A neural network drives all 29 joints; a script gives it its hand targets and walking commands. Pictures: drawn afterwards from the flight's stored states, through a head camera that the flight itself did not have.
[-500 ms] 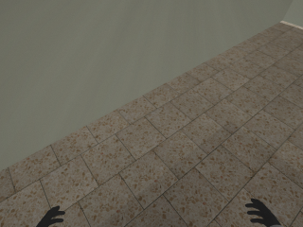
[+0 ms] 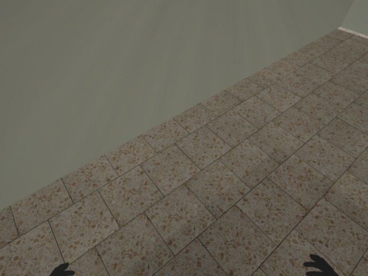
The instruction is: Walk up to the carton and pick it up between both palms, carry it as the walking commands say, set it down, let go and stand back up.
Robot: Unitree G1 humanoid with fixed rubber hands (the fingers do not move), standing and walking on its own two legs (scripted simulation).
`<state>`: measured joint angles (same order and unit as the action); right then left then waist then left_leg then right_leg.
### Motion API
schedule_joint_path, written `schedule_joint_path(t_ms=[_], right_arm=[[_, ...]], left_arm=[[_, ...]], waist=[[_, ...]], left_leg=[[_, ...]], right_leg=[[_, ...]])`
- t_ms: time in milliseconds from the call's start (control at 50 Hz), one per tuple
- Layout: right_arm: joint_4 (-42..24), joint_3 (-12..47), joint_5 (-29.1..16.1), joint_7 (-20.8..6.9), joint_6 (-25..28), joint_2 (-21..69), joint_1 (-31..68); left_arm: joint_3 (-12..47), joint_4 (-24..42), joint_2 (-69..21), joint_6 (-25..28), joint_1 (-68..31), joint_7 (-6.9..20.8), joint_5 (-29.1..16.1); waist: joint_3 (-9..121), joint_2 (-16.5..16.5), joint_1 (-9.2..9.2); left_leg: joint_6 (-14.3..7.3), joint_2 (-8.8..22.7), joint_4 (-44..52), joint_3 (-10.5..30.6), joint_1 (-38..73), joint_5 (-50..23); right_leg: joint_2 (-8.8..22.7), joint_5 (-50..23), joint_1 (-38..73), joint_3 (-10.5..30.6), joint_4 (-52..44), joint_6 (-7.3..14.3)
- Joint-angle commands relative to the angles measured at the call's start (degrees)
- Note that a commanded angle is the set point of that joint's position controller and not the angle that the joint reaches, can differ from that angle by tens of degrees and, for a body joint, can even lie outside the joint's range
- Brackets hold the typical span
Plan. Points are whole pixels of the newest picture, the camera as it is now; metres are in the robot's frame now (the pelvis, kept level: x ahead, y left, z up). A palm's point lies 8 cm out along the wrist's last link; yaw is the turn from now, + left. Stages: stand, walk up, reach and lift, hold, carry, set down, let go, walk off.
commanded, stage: stand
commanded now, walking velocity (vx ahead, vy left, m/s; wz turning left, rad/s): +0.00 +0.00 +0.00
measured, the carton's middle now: out of the picture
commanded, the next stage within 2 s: walk up in 0.26 s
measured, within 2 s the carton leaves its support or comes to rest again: neither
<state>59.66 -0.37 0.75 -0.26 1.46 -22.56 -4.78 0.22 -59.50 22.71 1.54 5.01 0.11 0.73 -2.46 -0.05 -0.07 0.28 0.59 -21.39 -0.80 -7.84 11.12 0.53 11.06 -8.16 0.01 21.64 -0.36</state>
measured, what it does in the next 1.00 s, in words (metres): steps on the spot, turning right: left foot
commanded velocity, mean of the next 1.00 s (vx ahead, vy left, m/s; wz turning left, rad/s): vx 0.02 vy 0.00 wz -0.27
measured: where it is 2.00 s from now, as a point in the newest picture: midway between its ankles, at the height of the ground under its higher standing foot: outside the picture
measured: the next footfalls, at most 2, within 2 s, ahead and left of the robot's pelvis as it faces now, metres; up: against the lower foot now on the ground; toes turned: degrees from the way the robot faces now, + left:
left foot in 0.92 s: +0.07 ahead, +0.14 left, +0.00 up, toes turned -12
right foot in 1.32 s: -0.09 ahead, -0.06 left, +0.00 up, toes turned -35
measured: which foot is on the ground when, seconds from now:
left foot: down 0.00-0.60, up 0.62-0.90, down 0.92-1.00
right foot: down 0.00-0.92, up 0.94-1.00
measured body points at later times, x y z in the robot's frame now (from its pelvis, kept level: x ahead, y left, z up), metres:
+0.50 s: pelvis +0.00 +0.00 +0.00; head +0.01 +0.00 +0.45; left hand +0.12 +0.31 -0.12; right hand +0.11 -0.32 -0.12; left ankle +0.01 +0.12 -0.75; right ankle +0.01 -0.13 -0.74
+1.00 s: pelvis -0.01 +0.05 -0.01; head +0.03 +0.05 +0.44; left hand +0.18 +0.29 -0.14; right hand -0.02 -0.24 -0.13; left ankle +0.03 +0.15 -0.75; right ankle -0.02 -0.10 -0.71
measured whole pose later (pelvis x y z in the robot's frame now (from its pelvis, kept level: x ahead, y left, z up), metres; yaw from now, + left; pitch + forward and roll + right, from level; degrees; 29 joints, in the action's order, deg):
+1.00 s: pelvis -0.01 +0.05 -0.01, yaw -18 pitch +0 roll +0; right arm 50.9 -2.0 1.3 1.9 -1.5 -15.2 -11.4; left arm -5.2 -48.3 18.1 -3.9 7.8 0.1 1.9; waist -5.2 -2.2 0.1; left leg -0.8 2.2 -29.4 -5.6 -14.2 14.4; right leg -1.7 25.1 -25.0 6.0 46.1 -2.8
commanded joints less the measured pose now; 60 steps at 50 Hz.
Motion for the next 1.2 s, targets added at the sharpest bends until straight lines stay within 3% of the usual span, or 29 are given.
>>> schedule_joint_path(t_ms=[0,420,440,460,480,520,540,560,580,600,620,660,700,760,800,840,880,900,920,940,960,980,1020,1040,1120,1180], right_arm=[[-2.3,-1.8,0.0,0.3,0.5,-9.9,2.6],[-1.6,-1.8,-0.1,0.4,0.2,-10.1,2.3],[-1.1,-3.4,0.7,2.0,-2.5,-10.4,-8.3],[-1.3,-4.1,0.4,2.6,-3.2,-10.4,-3.9],[-3.0,-3.9,0.3,2.7,-3.6,-9.4,-4.2],[-6.2,-3.6,0.6,2.6,-4.0,-8.6,-2.0],[-7.1,-3.6,1.0,2.5,-3.9,-8.3,-1.4],[-7.9,-3.5,0.9,2.3,-3.9,-7.1,-0.9],[-9.3,-2.9,0.7,2.1,-4.0,-4.5,-0.3],[-11.4,-2.5,0.2,2.2,-4.2,-2.6,3.2],[-11.7,-2.6,-0.2,2.4,-4.2,-1.6,1.9],[-10.6,-3.1,0.2,1.9,-3.7,-2.4,-0.6],[-10.3,-3.2,0.1,1.5,-3.5,-1.8,-1.8],[-10.6,-3.4,-0.3,1.6,-3.7,0.1,-2.1],[-10.4,-3.3,-0.6,1.7,-3.5,1.3,-3.5],[-9.9,-3.2,-1.0,2.0,-3.2,2.4,-6.7],[-8.9,-3.3,-1.4,2.6,-2.6,3.0,-12.2],[-8.7,-3.8,-0.7,2.8,-2.2,0.2,-13.7],[-9.6,-4.9,0.9,3.0,-2.1,-5.7,-12.2],[-11.7,-4.5,1.6,2.6,-2.5,-7.8,-10.1],[-12.2,-4.3,1.2,2.3,-2.5,-5.8,-7.4],[-12.9,-4.1,0.9,2.2,-2.3,-3.8,-5.1],[-13.6,-3.6,0.7,2.3,-1.9,-1.5,-3.8],[-13.7,-3.6,0.8,2.2,-1.8,-1.3,-4.9],[-13.4,-4.0,1.3,1.7,-1.5,-2.2,-10.1],[-13.4,-4.4,1.6,1.2,-1.6,-3.6,-11.8]], left_arm=[[-1.8,2.2,9.9,0.5,-2.5,-0.3,0.0],[-1.8,1.4,10.1,0.2,-2.4,-0.4,-0.1],[-4.6,7.9,7.9,-3.3,-8.1,1.3,0.6],[-3.4,6.2,3.0,-3.6,-3.7,1.6,0.1],[-3.8,7.9,2.9,-3.7,-1.8,1.9,-0.2],[-4.2,8.5,3.1,-3.7,1.2,1.6,0.0],[-4.8,8.5,3.5,-3.9,3.8,1.6,0.4],[-5.2,8.6,5.1,-3.8,4.5,1.5,0.8],[-5.9,8.6,8.7,-3.4,7.0,1.1,1.5],[-6.8,8.6,12.0,-3.5,10.7,0.5,2.0],[-7.3,9.0,10.9,-3.5,10.2,-0.1,1.4],[-6.5,10.1,7.5,-3.8,4.1,-0.5,1.3],[-6.5,10.9,6.0,-3.9,2.4,-0.7,1.4],[-6.7,11.1,5.2,-3.6,4.5,-0.6,1.6],[-6.7,11.7,4.9,-3.7,4.0,-0.4,1.5],[-6.6,12.4,4.7,-4.1,2.4,-0.3,1.6],[-6.5,13.1,4.1,-4.4,1.5,-0.2,1.3],[-6.1,13.6,1.4,-4.3,3.0,-0.2,1.2],[-5.5,14.4,-3.2,-4.1,5.2,-0.3,0.9],[-6.2,16.6,-0.8,-4.8,3.6,-0.6,1.3],[-6.7,15.4,0.7,-5.2,2.2,-0.2,1.2],[-6.8,14.3,0.3,-5.5,3.0,0.6,1.0],[-6.8,13.0,-0.3,-6.1,5.9,1.8,1.4],[-6.5,13.2,-0.6,-6.2,6.4,2.0,1.5],[-5.6,16.1,-2.3,-6.4,2.1,2.0,0.7],[-5.3,17.3,-3.1,-5.9,1.6,2.0,-0.2]], waist=[[3.0,0.1,-0.01],[3.3,0.1,0.03],[1.7,-2.2,4.21],[-2.0,8.9,2.11],[0.0,10.6,1.37],[2.4,10.4,-0.17],[3.6,7.5,-0.83],[3.3,1.7,-1.84],[3.5,-8.0,-2.95],[3.4,-16.4,-6.09],[4.7,-10.7,-4.36],[3.9,-7.5,-1.1],[4.5,-8.5,-0.88],[5.3,-8.9,-1.59],[5.5,-9.9,-1.08],[5.7,-11.0,0.46],[5.8,-9.3,3.44],[5.7,-3.0,3.43],[4.2,11.1,0.81],[2.6,13.2,1.54],[0.2,8.9,1.01],[-0.3,7.2,-0.6],[0.2,7.7,-2.0],[0.7,8.2,-1.76],[1.2,10.5,0.99],[2.6,12.0,1.73]], left_leg=[[-2.0,6.5,4.1,5.7,0.3,-4.0],[-1.9,6.8,4.6,5.5,1.2,-6.0],[-0.1,13.3,1.4,10.0,3.3,10.7],[-3.2,14.7,0.4,5.1,2.4,-2.6],[-4.4,15.4,-0.8,5.0,-2.3,-9.4],[-5.1,16.5,-4.4,3.1,-6.0,-15.8],[-3.9,15.9,-7.9,1.2,-8.7,-12.5],[-1.2,11.6,-13.2,-2.1,-10.8,-6.1],[1.9,4.5,-23.8,-6.7,-15.7,3.7],[2.3,-0.6,-33.5,-1.9,-23.9,25.9],[1.7,2.2,-37.1,3.2,-24.2,26.3],[2.8,3.9,-36.0,3.1,-21.7,20.0],[3.6,3.1,-32.9,1.1,-19.1,16.5],[3.4,2.0,-27.2,-0.3,-16.7,14.1],[3.1,1.1,-22.3,-1.1,-13.3,12.6],[2.6,-0.2,-15.5,-2.8,-8.1,10.8],[1.9,-0.6,-1.5,-4.4,0.2,2.6],[1.1,4.9,4.4,0.7,5.1,1.0],[-0.9,18.8,9.0,15.5,6.6,1.4],[-6.4,28.4,10.3,21.6,-1.1,3.5],[-7.1,26.0,9.2,18.8,-5.5,1.9],[-6.7,22.7,8.7,12.2,-7.2,0.7],[-5.8,17.3,6.5,3.7,-6.9,-5.3],[-5.6,16.3,5.2,1.2,-6.2,-8.8],[-5.8,17.9,2.4,-1.3,-0.2,-13.6],[-6.1,20.0,0.7,-2.1,1.5,-18.1]], right_leg=[[6.4,-4.1,-0.3,5.5,-4.2,2.1],[6.6,-6.2,0.8,5.5,-4.7,1.9],[-0.2,9.5,-11.4,-2.4,8.1,-1.8],[2.2,-1.8,-14.7,1.1,11.8,-0.6],[2.5,0.9,-12.2,1.0,16.2,-0.5],[3.0,4.3,-8.6,0.6,19.6,-0.1],[4.0,3.3,-5.7,1.8,17.8,0.7],[6.2,-3.8,-4.7,6.4,11.7,2.1],[13.2,-13.5,-1.5,17.5,2.7,5.6],[20.3,-21.7,-0.3,33.1,-4.3,11.5],[20.6,-24.4,1.2,31.1,-3.5,12.2],[15.7,-20.3,0.6,24.1,-2.2,9.8],[12.6,-18.2,0.6,20.8,-2.8,8.7],[12.2,-18.3,1.2,20.7,-3.1,8.9],[11.3,-16.4,-0.3,20.5,-3.1,8.1],[10.0,-15.3,-3.1,20.2,-2.6,6.8],[6.9,-11.5,-6.9,18.8,1.4,3.9],[2.9,-3.9,-11.7,15.8,8.3,1.8],[-4.6,13.7,-21.0,8.3,20.9,-1.1],[-1.7,23.0,-24.5,3.6,29.5,-3.1],[0.8,21.8,-22.7,5.8,35.8,-2.8],[1.1,18.4,-21.6,4.9,39.2,-2.6],[0.9,13.7,-19.1,2.1,42.8,-3.4],[0.7,13.4,-18.4,0.9,42.5,-4.0],[0.9,15.4,-18.7,-1.1,32.3,-4.5],[0.4,15.8,-14.8,-2.7,23.8,-3.8]])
